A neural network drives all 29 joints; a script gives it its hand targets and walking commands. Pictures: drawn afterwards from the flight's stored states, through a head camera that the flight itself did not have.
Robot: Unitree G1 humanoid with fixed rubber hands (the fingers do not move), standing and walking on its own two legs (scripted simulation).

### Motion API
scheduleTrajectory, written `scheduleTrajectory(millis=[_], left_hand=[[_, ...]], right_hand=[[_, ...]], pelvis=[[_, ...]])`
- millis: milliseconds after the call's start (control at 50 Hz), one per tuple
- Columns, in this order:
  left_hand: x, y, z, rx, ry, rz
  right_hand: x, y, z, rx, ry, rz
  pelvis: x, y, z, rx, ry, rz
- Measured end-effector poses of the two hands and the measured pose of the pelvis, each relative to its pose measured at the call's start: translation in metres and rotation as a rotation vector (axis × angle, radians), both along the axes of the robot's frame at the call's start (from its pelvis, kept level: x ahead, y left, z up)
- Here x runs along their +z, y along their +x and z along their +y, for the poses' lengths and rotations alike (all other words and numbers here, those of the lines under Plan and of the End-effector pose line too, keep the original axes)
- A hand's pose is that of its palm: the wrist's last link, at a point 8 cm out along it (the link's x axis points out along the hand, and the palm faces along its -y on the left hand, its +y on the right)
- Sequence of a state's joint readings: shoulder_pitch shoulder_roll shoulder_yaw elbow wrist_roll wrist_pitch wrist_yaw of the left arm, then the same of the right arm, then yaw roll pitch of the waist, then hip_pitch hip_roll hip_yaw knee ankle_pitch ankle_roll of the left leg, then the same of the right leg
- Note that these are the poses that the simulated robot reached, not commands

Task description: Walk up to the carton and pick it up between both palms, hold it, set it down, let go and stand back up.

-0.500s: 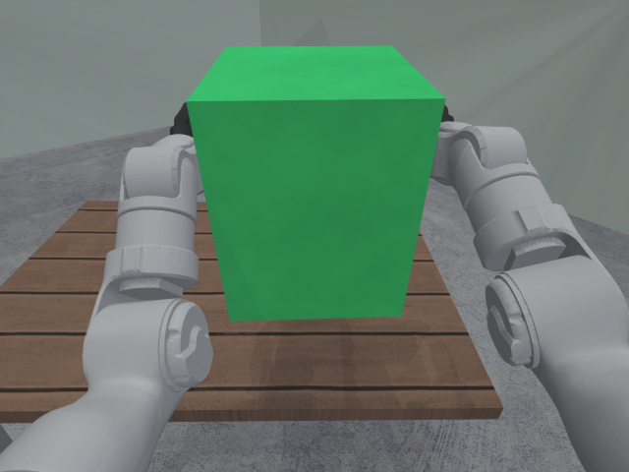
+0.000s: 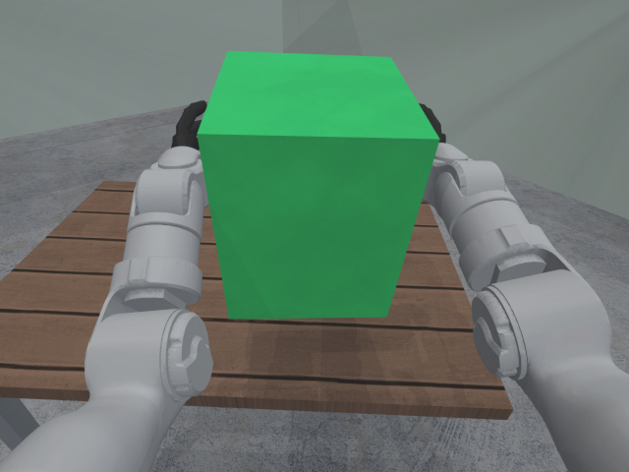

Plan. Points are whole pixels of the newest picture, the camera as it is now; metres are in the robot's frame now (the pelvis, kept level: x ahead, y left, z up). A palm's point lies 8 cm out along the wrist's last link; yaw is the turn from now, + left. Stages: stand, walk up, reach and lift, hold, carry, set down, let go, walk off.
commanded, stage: set down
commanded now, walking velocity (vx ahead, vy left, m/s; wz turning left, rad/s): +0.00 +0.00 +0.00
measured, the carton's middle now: (309, 188) +0.39 +0.03 +0.25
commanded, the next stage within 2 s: none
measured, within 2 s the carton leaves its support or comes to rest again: neither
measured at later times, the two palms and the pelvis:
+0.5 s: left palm (192, 197) +0.39 +0.18 +0.23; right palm (415, 188) +0.41 -0.11 +0.24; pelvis +0.01 +0.00 +0.00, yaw +0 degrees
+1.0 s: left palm (198, 221) +0.39 +0.17 +0.20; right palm (411, 207) +0.42 -0.12 +0.20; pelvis +0.01 -0.01 +0.00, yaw +0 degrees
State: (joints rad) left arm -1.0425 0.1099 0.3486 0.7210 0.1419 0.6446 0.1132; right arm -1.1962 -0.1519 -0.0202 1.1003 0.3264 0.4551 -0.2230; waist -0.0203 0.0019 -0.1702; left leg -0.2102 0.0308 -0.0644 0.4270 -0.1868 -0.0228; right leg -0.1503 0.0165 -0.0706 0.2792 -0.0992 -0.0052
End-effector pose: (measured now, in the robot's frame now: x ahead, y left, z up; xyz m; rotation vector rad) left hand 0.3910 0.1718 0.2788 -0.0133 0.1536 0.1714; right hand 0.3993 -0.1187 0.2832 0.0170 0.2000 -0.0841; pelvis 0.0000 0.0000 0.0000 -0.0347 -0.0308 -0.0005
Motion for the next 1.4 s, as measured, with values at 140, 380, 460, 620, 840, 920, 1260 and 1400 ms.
scheduleTrajectory(millis=[140, 380, 460, 620, 840, 920, 1260, 1400], left_hand=[[-0.026, 0.002, 0.000, 0.013, -0.001, 0.020], [-0.043, 0.001, 0.003, 0.041, 0.002, 0.024], [-0.047, 0.002, 0.004, 0.045, -0.002, 0.039], [-0.055, 0.001, 0.004, 0.052, 0.015, 0.042], [-0.073, 0.000, 0.002, 0.064, 0.021, 0.064], [-0.078, -0.001, 0.001, 0.071, 0.021, 0.067], [-0.097, 0.000, -0.002, 0.099, 0.013, 0.089], [-0.105, 0.000, -0.004, 0.109, 0.016, 0.097]], right_hand=[[-0.022, 0.006, 0.000, 0.016, -0.025, 0.018], [-0.038, 0.013, 0.004, 0.043, -0.034, 0.019], [-0.044, 0.014, 0.005, 0.045, -0.029, 0.034], [-0.053, 0.016, 0.005, 0.052, -0.026, 0.035], [-0.071, 0.017, 0.003, 0.068, -0.043, 0.052], [-0.076, 0.019, 0.003, 0.076, -0.043, 0.055], [-0.095, 0.027, 0.000, 0.103, -0.046, 0.072], [-0.104, 0.030, -0.002, 0.115, -0.046, 0.078]], pelvis=[[0.000, 0.004, -0.005, 0.002, 0.000, 0.006], [0.000, 0.010, -0.005, 0.009, -0.004, 0.006], [0.000, 0.010, -0.004, 0.010, -0.002, 0.000], [0.000, 0.012, -0.003, 0.005, -0.003, -0.001], [0.000, 0.011, -0.004, -0.002, 0.001, -0.001], [0.000, 0.011, -0.006, -0.002, 0.001, 0.007], [0.000, 0.014, -0.014, 0.000, 0.007, 0.033], [0.001, 0.016, -0.016, -0.001, 0.009, 0.040]])
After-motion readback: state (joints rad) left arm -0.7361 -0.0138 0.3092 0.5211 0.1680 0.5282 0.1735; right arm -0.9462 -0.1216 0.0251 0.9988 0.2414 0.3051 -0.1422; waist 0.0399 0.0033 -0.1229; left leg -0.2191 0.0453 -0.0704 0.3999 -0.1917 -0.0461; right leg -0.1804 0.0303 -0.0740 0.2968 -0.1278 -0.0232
